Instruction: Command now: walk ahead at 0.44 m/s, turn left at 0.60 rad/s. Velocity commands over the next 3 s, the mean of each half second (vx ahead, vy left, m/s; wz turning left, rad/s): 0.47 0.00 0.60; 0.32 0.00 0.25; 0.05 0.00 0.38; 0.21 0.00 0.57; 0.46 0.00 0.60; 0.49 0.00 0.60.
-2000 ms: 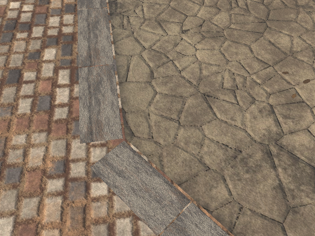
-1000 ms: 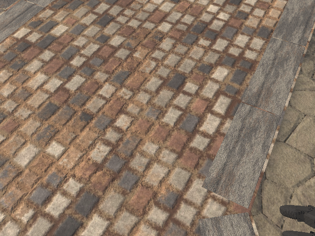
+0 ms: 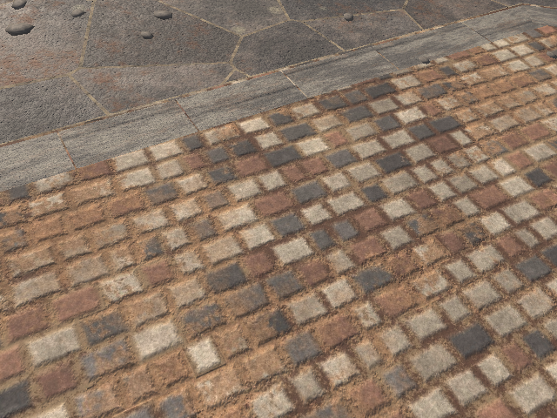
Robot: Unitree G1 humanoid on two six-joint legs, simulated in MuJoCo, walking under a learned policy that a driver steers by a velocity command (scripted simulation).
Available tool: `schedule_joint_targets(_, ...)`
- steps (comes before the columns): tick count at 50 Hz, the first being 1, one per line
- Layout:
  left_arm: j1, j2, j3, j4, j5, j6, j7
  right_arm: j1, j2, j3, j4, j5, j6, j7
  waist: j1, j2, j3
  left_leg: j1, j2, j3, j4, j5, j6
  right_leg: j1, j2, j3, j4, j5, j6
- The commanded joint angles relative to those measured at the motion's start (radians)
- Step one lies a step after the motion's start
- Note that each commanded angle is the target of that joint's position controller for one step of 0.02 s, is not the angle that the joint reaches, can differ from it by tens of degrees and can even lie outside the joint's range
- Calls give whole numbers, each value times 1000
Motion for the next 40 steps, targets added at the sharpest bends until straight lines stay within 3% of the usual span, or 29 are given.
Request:
schedule_joint_targets(1,-150,66,16,-95,6,-30,-4,-23,-167,-39,-70,-1,-26,-22,1,151,76,129,206,-273,-227,82,158,-224,-1,28,-112,166,30)
schedule_joint_targets(5,-260,24,-1,-124,-7,-30,-17,36,-178,-45,-39,8,-19,-33,-41,170,99,69,173,-219,-202,163,135,-115,43,17,-308,266,45)
schedule_joint_targets(9,-333,25,-5,-157,-13,-42,-34,70,-184,-52,-9,24,-8,-39,-59,175,126,88,200,-273,-150,192,130,-67,51,34,-416,256,26)
schedule_joint_targets(12,-265,60,8,-145,-15,-51,-32,36,-201,-64,-7,21,2,-44,-16,204,107,106,223,-308,-90,324,104,53,53,37,-443,187,-5)
schedule_joint_targets(13,-200,82,19,-132,-13,-53,-24,18,-203,-66,-13,19,5,-42,18,219,70,103,211,-305,-25,466,91,148,69,18,-449,142,-24)
schedule_joint_targets(14,-74,115,38,-102,-10,-54,-11,-4,-190,-62,-23,14,6,-38,85,210,-18,76,158,-269,119,595,63,331,72,-2,-478,164,-55)
schedule_joint_targets(15,103,154,49,-79,3,-52,-1,-29,-160,-49,-52,1,7,-32,168,174,-186,-70,101,-248,363,498,30,649,-37,92,-425,142,-112)
schedule_joint_targets(16,233,238,67,-50,23,-43,2,104,-40,-18,-76,13,-3,-29,130,-152,-403,-443,-55,-155,767,-13,-46,1073,-313,542,-467,-83,-262)
schedule_joint_targets(17,217,154,43,-53,14,-39,-7,137,-97,-21,-65,37,-14,-27,113,-278,-435,-560,-37,-188,931,-295,-53,1057,-385,805,-628,-253,-281)
schedule_joint_targets(18,149,84,24,-56,4,-31,2,32,-178,-45,-67,52,-13,-24,120,-171,-234,-630,25,-158,983,-226,-54,900,-349,648,-654,-315,-240)
schedule_joint_targets(19,100,63,18,-52,1,-22,9,-55,-192,-47,-81,43,-12,-25,113,-59,-110,-613,71,-104,956,-149,-52,738,-313,487,-663,-214,-216)
schedule_joint_targets(20,67,44,13,-35,7,-17,11,-117,-175,-48,-92,22,-12,-25,95,2,-22,-573,102,-89,898,-102,-44,591,-258,364,-691,-84,-195)
schedule_joint_targets(21,46,39,9,-26,20,-24,13,-103,-154,-49,-97,22,-7,-21,59,-47,-4,-516,131,-95,865,-66,-40,506,-241,296,-716,-11,-195)
schedule_joint_targets(23,24,30,12,-8,13,-38,14,-92,-110,-43,-94,29,10,-14,39,-65,23,-475,150,-76,822,-52,-41,428,-222,194,-769,55,-207)
schedule_joint_targets(25,20,53,20,13,3,-49,13,-141,-87,-36,-121,24,21,-14,34,-34,62,-524,163,-70,747,-21,-46,408,-238,128,-806,123,-222)
schedule_joint_targets(27,50,79,27,35,2,-51,11,-182,-77,-28,-136,11,15,-8,45,-3,66,-540,158,-71,644,70,-51,428,-236,74,-822,184,-235)
schedule_joint_targets(30,58,100,28,52,-5,-43,9,-265,-61,-14,-148,11,-6,14,67,10,83,-483,132,-27,422,232,-40,432,-192,-34,-831,237,-213)
schedule_joint_targets(33,114,135,33,80,-23,-27,11,-376,-65,-7,-183,11,-18,33,101,18,116,-449,106,19,268,281,-30,481,-204,-66,-822,278,-195)
schedule_joint_targets(35,139,156,36,102,-30,-11,16,-399,-83,-14,-200,3,-24,40,93,4,104,-416,76,35,195,251,-12,558,-221,-77,-752,462,-171)
schedule_joint_targets(36,141,169,37,107,-32,-3,19,-376,-103,-24,-199,-5,-26,42,71,-15,68,-360,48,52,167,231,2,589,-219,-86,-685,591,-152)
schedule_joint_targets(37,128,175,36,109,-35,5,23,-297,-130,-40,-178,-13,-28,42,18,-23,7,-235,14,74,122,260,21,593,-196,-109,-572,703,-124)
schedule_joint_targets(38,132,153,26,109,-32,9,27,-175,-172,-63,-139,-18,-26,35,-43,-10,-69,-40,-16,88,79,352,45,536,-154,-142,-411,734,-87)
schedule_joint_targets(39,149,106,4,89,-1,5,31,-68,-245,-82,-119,-24,-19,18,-79,73,-174,209,102,-39,126,697,82,373,-95,-166,-176,457,-30)
schedule_joint_targets(40,293,-8,-44,74,30,-1,14,-79,-313,-75,-132,-42,-9,8,16,323,-343,528,421,-458,162,988,294,46,41,-121,212,-423,46)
